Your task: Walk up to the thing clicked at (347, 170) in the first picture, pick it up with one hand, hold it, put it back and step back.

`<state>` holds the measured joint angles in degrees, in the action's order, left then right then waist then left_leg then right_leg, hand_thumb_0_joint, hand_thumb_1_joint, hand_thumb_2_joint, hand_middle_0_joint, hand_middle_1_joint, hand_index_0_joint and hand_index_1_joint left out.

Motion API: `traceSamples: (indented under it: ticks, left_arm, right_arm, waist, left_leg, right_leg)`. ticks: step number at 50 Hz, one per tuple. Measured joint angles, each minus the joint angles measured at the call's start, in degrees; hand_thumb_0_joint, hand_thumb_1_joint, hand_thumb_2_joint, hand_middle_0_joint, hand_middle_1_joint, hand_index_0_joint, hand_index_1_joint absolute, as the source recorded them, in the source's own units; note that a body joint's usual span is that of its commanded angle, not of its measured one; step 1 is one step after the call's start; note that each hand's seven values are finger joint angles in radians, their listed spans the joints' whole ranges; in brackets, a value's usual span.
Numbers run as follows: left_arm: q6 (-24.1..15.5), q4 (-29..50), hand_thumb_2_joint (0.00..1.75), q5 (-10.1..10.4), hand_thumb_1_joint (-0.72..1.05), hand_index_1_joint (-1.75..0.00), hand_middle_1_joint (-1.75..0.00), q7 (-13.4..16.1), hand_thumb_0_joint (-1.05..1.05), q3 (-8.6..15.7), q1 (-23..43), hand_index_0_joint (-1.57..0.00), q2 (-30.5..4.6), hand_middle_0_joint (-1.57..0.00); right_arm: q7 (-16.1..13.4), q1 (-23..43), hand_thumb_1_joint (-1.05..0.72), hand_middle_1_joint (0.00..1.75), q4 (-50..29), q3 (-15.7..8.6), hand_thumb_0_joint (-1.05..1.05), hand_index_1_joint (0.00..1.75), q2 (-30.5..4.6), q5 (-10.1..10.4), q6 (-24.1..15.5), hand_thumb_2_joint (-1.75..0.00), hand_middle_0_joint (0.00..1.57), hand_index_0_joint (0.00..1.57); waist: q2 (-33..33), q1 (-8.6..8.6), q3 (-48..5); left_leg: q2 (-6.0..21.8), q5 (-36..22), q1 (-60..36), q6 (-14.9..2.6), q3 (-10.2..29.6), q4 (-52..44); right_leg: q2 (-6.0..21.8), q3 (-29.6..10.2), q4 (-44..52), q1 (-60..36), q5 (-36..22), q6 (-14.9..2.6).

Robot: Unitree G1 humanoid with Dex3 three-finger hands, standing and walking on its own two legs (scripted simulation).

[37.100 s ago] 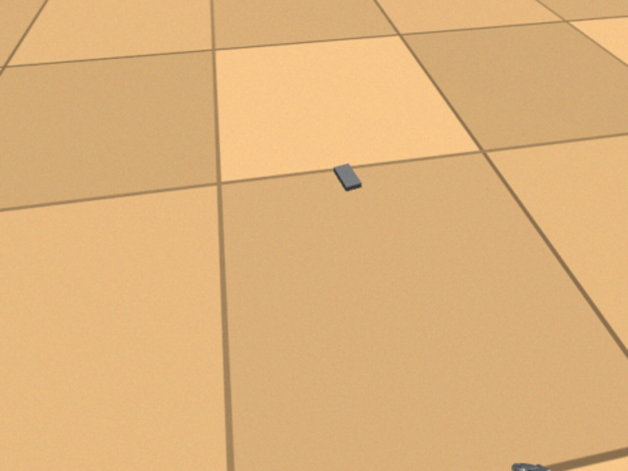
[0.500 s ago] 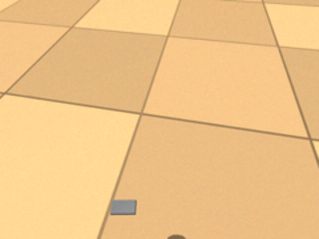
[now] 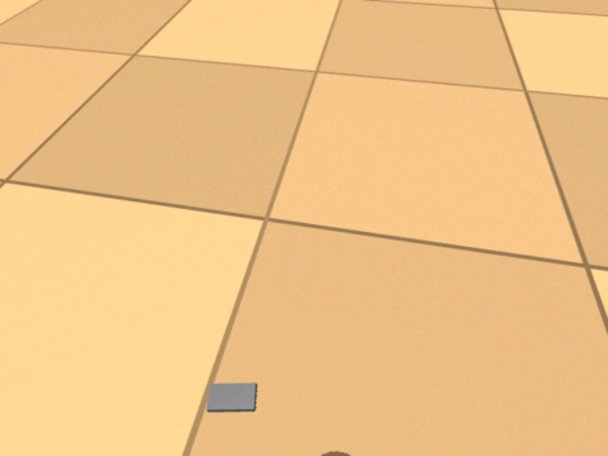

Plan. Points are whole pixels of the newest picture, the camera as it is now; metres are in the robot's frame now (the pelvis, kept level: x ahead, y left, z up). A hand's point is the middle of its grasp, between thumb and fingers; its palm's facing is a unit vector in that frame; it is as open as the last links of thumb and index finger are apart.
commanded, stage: step back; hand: left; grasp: from above
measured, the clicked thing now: (232, 397) +0.39 +0.24 -0.77
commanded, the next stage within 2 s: none
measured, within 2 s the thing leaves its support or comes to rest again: neither
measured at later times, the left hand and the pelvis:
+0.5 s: hand out of the picture +0.05 +0.30 -0.18, palm faces -0.05 -0.93 -0.37, open 7.4 cm; pelvis -0.09 +0.04 -0.02, yaw -2 degrees
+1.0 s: hand out of the picture -0.09 +0.30 -0.15, palm faces +0.01 -0.90 -0.43, open 7.4 cm; pelvis -0.22 +0.03 -0.02, yaw +2 degrees
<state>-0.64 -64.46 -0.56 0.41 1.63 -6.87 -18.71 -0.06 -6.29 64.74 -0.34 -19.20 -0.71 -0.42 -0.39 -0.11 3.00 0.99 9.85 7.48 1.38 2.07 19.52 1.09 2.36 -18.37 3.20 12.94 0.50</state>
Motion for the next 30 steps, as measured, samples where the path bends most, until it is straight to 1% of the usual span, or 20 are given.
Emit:
traceSamples:
  ticks: [2, 4, 7, 8, 10, 11, 12, 13, 14, 16, 17, 19, 20, 22, 24, 26, 28, 30]
  left_arm:
    - [0.3, 1.2, 0.90, 0.6, 0.90, -0.30, -0.30, 0.1, 0.01, 0.8, 0.5, -0.20, -0.3, -0.21]
    - [0.5, 2.7, 0.90, 0.9, 0.90, -0.30, -0.30, 0.2, 0.01, 1.4, 1.2, -0.20, -0.7, -0.21]
    - [1.4, 4.9, 0.90, 0.7, 0.90, -0.30, -0.30, 0.4, 0.01, 2.0, 2.2, -0.20, -1.4, -0.21]
    - [1.8, 5.6, 0.90, 0.5, 0.90, -0.30, -0.30, 0.4, 0.01, 2.1, 2.4, -0.20, -1.6, -0.21]
    - [2.4, 6.9, 0.90, -0.1, 0.90, -0.30, -0.30, 0.4, 0.01, 2.2, 2.6, -0.20, -2.1, -0.21]
    - [2.7, 7.4, 0.90, -0.3, 0.90, -0.30, -0.30, 0.4, 0.01, 2.3, 2.7, -0.20, -2.4, -0.21]
    - [3.0, 8.1, 0.90, -0.4, 0.90, -0.30, -0.30, 0.4, 0.01, 2.3, 2.9, -0.20, -2.7, -0.21]
    - [3.2, 8.7, 0.90, -0.1, 0.90, -0.30, -0.30, 0.4, 0.01, 2.4, 3.5, -0.20, -3.0, -0.21]
    - [3.4, 9.3, 0.90, 0.1, 0.90, -0.30, -0.30, 0.6, 0.01, 2.5, 4.4, -0.20, -3.5, -0.21]
    - [3.8, 10.8, 0.90, 0.3, 0.90, -0.29, -0.30, 1.2, 0.01, 2.9, 5.8, -0.20, -4.3, -0.21]
    - [3.9, 11.4, 0.90, 0.3, 0.90, -0.29, -0.30, 1.5, 0.01, 2.9, 6.2, -0.20, -4.5, -0.21]
    - [3.9, 12.1, 0.90, 0.5, 0.90, -0.29, -0.30, 1.7, 0.01, 2.7, 6.6, -0.20, -4.5, -0.20]
    - [3.8, 12.4, 0.90, 0.6, 0.90, -0.29, -0.30, 1.7, 0.01, 2.6, 6.5, -0.20, -4.3, -0.20]
    - [3.8, 12.8, 0.90, 0.6, 0.90, -0.29, -0.30, 1.6, 0.01, 2.4, 5.7, -0.20, -4.0, -0.20]
    - [3.8, 13.1, 0.90, 0.4, 0.90, -0.29, -0.30, 1.4, 0.00, 2.4, 4.4, -0.20, -3.6, -0.20]
    - [3.9, 13.1, 0.90, 0.2, 0.90, -0.29, -0.30, 1.2, 0.00, 2.4, 3.1, -0.20, -3.5, -0.20]
    - [3.9, 13.0, 0.90, 0.1, 0.90, -0.29, -0.30, 1.0, 0.01, 2.5, 2.1, -0.20, -3.3, -0.21]
    - [3.6, 12.9, 0.90, 0.0, 0.90, -0.29, -0.30, 0.8, 0.01, 2.6, 1.2, -0.20, -3.0, -0.21]
  right_arm:
    - [0.3, 0.8, -0.91, 0.30, -1.3, -0.4, 0.01, 0.30, -0.5, 0.4, 0.6, -0.90, 0.20, 0.20]
    - [0.4, 1.7, -0.91, 0.30, -3.0, -0.8, 0.01, 0.30, -1.1, 0.9, 1.1, -0.90, 0.20, 0.20]
    - [0.5, 2.4, -0.91, 0.30, -5.3, -1.7, 0.01, 0.30, -2.2, 1.0, 1.9, -0.90, 0.20, 0.20]
    - [0.6, 2.3, -0.91, 0.30, -6.1, -2.0, 0.01, 0.30, -2.6, 0.9, 2.2, -0.90, 0.20, 0.20]
    - [0.8, 1.7, -0.91, 0.30, -7.4, -2.6, 0.00, 0.30, -3.3, 0.7, 2.8, -0.90, 0.20, 0.20]
    - [1.0, 1.0, -0.91, 0.30, -8.0, -2.9, 0.00, 0.30, -3.5, 0.7, 2.8, -0.90, 0.20, 0.20]
    - [1.1, 0.1, -0.91, 0.30, -8.6, -3.0, 0.00, 0.30, -3.8, 0.7, 2.7, -0.90, 0.20, 0.20]
    - [1.1, -0.5, -0.91, 0.30, -8.9, -3.3, 0.00, 0.30, -4.0, 0.6, 2.5, -0.90, 0.20, 0.20]
    - [0.9, -0.8, -0.91, 0.30, -9.0, -3.4, 0.00, 0.30, -3.7, 0.3, 2.4, -0.90, 0.20, 0.20]
    - [0.8, -1.1, -0.91, 0.30, -9.3, -3.2, 0.00, 0.30, -2.6, -0.2, 2.2, -0.90, 0.20, 0.20]
    - [0.7, -1.3, -0.91, 0.30, -9.6, -2.9, 0.00, 0.30, -2.1, -0.4, 2.2, -0.90, 0.20, 0.20]
    - [0.5, -1.6, -0.91, 0.30, -10.2, -2.6, 0.00, 0.30, -1.4, -0.6, 2.3, -0.90, 0.20, 0.20]
    - [0.3, -1.6, -0.91, 0.30, -10.6, -2.4, 0.01, 0.30, -1.2, -0.7, 2.3, -0.90, 0.20, 0.20]
    - [-0.1, -1.3, -0.91, 0.30, -11.6, -2.3, 0.01, 0.30, -1.0, -0.8, 2.3, -0.90, 0.20, 0.20]
    - [-0.5, -0.8, -0.91, 0.30, -12.8, -2.3, 0.01, 0.30, -0.7, -0.7, 2.1, -0.90, 0.20, 0.20]
    - [-0.6, -0.4, -0.91, 0.30, -14.1, -2.3, 0.01, 0.30, -0.4, -0.6, 1.8, -0.90, 0.20, 0.20]
    - [-0.7, 0.0, -0.90, 0.30, -15.1, -2.1, 0.01, 0.30, -0.3, -0.6, 1.6, -0.90, 0.21, 0.20]
    - [-0.6, 0.4, -0.90, 0.30, -15.8, -1.9, 0.01, 0.30, -0.6, -0.6, 1.8, -0.90, 0.21, 0.20]
  waist:
    - [-0.3, 0.29, 1.6]
    - [-0.7, 0.49, 3.8]
    - [-0.8, 0.62, 6.3]
    - [-0.7, 0.54, 6.8]
    - [0.0, 0.63, 7.0]
    - [0.3, 0.90, 6.7]
    - [0.3, 1.19, 6.3]
    - [0.4, 1.30, 6.3]
    - [1.1, 1.22, 6.8]
    - [2.3, 1.04, 8.4]
    - [2.6, 1.15, 8.9]
    - [2.6, 1.52, 9.3]
    - [2.5, 1.54, 9.4]
    - [2.3, 1.36, 9.5]
    - [2.2, 1.24, 9.6]
    - [2.2, 1.18, 9.6]
    - [2.2, 1.11, 9.7]
    - [1.8, 0.89, 9.5]
  left_leg:
    - [0.2, 0.9, 2.1, -0.23, 0.2, 3.1]
    - [0.3, 1.5, 4.5, -0.81, 0.4, 6.7]
    - [-0.4, 1.8, 8.7, -2.41, 0.2, 13.4]
    - [-0.9, 3.6, 9.8, -3.01, 0.3, 16.5]
    - [-2.2, 9.1, 10.6, -4.07, 0.1, 21.1]
    - [-2.5, 8.9, 10.3, -4.55, -0.1, 21.3]
    - [-2.3, 5.8, 9.6, -4.73, -0.1, 20.1]
    - [-2.4, 7.9, 9.2, -3.85, -0.1, 19.1]
    - [-2.8, 9.7, 9.3, -3.52, -0.2, 19.1]
    - [-3.1, 9.5, 9.6, -3.52, -0.5, 19.0]
    - [-3.0, 8.7, 9.7, -3.53, -0.4, 18.4]
    - [-2.7, 6.9, 10.2, -3.62, -0.1, 16.7]
    - [-2.6, 6.1, 10.4, -3.68, -0.2, 15.8]
    - [-2.3, 4.8, 10.7, -3.81, -0.9, 14.6]
    - [-2.0, 4.0, 11.1, -3.87, -1.8, 14.1]
    - [-1.8, 3.5, 11.6, -3.78, -2.7, 14.3]
    - [-1.6, 3.1, 12.3, -3.54, -3.5, 15.0]
    - [-1.1, 3.1, 13.5, -3.13, -4.1, 16.4]
  right_leg:
    - [-0.2, 0.2, -2.2, 1.7, 0.5, -0.13]
    - [-0.4, 0.3, -4.4, 3.3, 1.0, -0.27]
    - [0.1, 0.2, -7.9, 5.9, 1.8, -0.24]
    - [0.4, 0.0, -9.4, 6.8, 2.3, -0.09]
    - [1.4, -0.6, -12.5, 8.9, 3.4, 0.37]
    - [1.8, -0.8, -14.1, 10.0, 4.1, 0.71]
    - [2.1, -0.7, -16.0, 11.3, 4.9, 0.97]
    - [2.3, -0.8, -18.4, 12.9, 5.6, 0.64]
    - [1.6, -2.8, -21.6, 14.5, 8.3, -0.26]
    - [-1.6, -7.6, -30.5, 17.6, 16.4, -1.57]
    - [-3.4, -9.0, -34.7, 18.9, 18.9, -1.99]
    - [-6.2, -10.5, -41.5, 21.1, 20.5, -2.41]
    - [-6.9, -10.7, -44.0, 21.8, 19.9, -2.35]
    - [-7.4, -10.9, -47.0, 22.2, 18.7, -1.83]
    - [-6.9, -10.7, -46.7, 21.2, 18.0, -0.97]
    - [-5.9, -10.4, -43.3, 19.1, 17.8, -0.18]
    - [-4.6, -9.6, -37.9, 16.7, 17.6, 0.22]
    - [-3.1, -7.9, -30.7, 14.1, 16.3, 0.04]
